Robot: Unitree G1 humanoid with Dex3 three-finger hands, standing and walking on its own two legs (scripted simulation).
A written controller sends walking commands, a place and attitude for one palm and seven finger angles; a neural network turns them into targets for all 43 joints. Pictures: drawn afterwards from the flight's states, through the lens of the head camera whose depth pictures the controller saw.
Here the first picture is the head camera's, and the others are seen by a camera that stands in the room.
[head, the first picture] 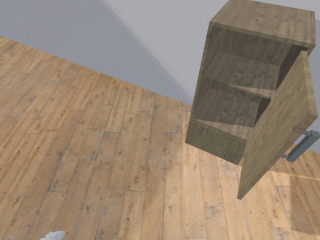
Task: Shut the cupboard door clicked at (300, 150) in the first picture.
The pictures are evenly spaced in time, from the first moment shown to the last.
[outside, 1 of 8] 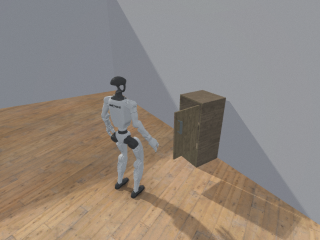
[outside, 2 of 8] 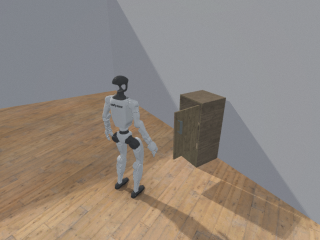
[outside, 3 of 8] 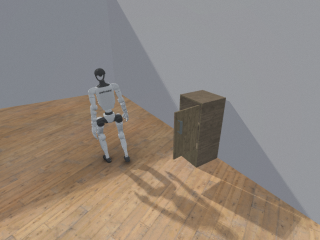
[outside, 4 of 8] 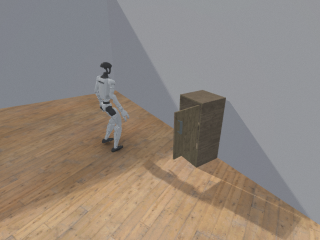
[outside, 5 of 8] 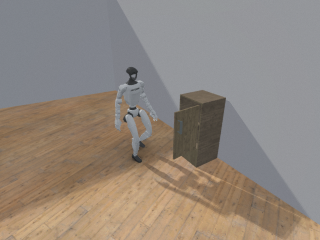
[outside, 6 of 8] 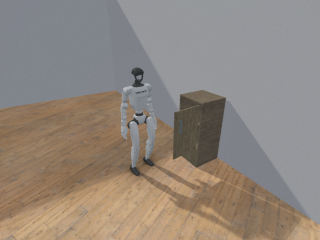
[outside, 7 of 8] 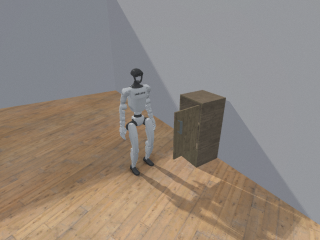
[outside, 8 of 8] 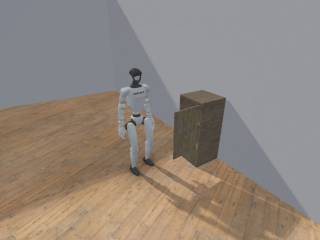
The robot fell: no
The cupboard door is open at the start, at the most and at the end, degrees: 95 95 95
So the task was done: no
